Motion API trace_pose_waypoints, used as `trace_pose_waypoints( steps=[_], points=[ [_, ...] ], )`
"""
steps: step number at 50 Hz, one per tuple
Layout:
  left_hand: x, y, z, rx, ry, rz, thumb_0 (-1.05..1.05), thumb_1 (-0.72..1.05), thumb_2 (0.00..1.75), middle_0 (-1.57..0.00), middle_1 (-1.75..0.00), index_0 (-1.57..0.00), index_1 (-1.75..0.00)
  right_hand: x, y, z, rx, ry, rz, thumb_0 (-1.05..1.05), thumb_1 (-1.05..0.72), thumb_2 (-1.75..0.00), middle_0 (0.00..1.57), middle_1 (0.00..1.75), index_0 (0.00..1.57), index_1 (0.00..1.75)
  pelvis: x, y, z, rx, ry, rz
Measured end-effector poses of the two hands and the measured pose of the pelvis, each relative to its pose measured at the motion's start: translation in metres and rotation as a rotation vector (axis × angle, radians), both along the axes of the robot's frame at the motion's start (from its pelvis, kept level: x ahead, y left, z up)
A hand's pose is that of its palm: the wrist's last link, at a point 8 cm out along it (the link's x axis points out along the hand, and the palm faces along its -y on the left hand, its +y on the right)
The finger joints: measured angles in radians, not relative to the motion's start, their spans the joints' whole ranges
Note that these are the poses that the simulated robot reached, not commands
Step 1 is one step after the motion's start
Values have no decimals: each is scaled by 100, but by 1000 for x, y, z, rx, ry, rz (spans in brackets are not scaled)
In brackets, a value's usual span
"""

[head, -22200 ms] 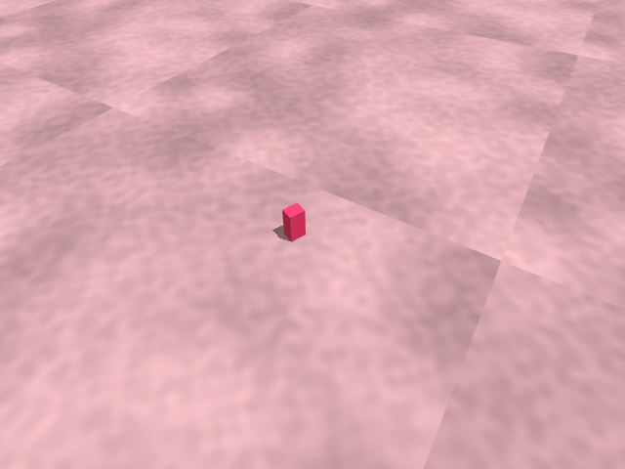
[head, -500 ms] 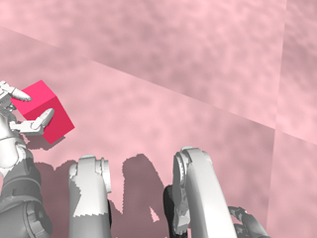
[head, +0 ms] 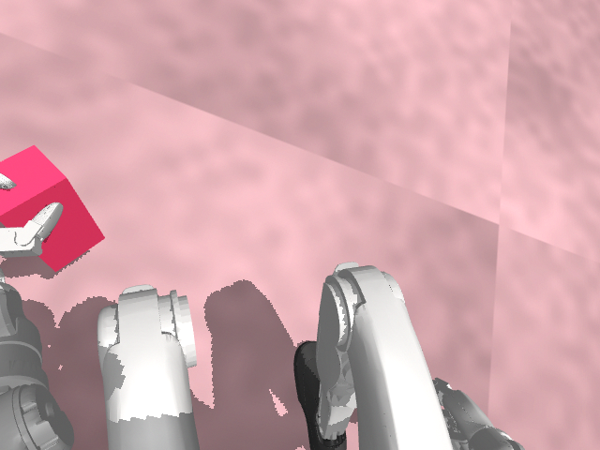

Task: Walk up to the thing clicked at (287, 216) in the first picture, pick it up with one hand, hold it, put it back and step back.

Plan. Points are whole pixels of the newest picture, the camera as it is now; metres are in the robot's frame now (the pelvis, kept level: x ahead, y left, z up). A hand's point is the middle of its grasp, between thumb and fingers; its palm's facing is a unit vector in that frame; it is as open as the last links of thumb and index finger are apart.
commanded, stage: crouch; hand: left
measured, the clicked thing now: (45, 214) +0.43 +0.29 -0.13
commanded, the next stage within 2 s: lower in 0.16 s
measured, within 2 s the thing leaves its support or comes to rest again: neither
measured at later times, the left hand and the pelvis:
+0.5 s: hand (28, 213) +0.43 +0.31 -0.12, palm faces +0.42 -0.91 +0.02, open 7.5 cm; pelvis +0.00 +0.01 -0.02, yaw -3 degrees
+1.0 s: hand (41, 215) +0.44 +0.31 -0.16, palm faces +0.43 -0.90 +0.01, open 7.4 cm; pelvis -0.01 +0.01 -0.03, yaw -5 degrees
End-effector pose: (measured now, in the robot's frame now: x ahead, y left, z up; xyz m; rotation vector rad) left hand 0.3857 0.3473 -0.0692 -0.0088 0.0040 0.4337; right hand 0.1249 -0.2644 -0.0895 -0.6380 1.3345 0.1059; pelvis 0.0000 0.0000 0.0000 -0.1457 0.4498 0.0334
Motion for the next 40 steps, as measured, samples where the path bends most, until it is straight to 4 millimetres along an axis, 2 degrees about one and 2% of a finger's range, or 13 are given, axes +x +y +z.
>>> trace_pose_waypoints(
  steps=[9, 16, 28, 40],
  points=[
    [7, 2, -11, 11, -8, -14, 3, -37, 105, -72, -111, -112, -130, 4, -1, -2, -21, -10, 28, 0, -92, -91, 20, 30, 20, 30, -1, 2, -10, -16, -28, -12],
    [4, 4, -22, 0, -1, -13, 3, -37, 105, -72, -111, -112, -130, 3, 0, 0, -31, -3, 51, 0, -92, -91, 20, 30, 20, 30, -1, 3, -13, -24, -43, -15],
    [7, -1, -60, -18, 31, -8, 3, -37, 105, -72, -111, -113, -130, 1, 1, 7, -83, 16, 120, 0, -91, -90, 20, 30, 20, 30, -5, 6, -22, -48, -93, -31],
    [14, 2, -80, -4, 37, -10, 3, -37, 105, -72, -111, -113, -130, -6, 4, 14, -129, 57, 187, 0, -92, -90, 20, 30, 20, 30, -7, 11, -26, -78, -134, -43]
  ],
)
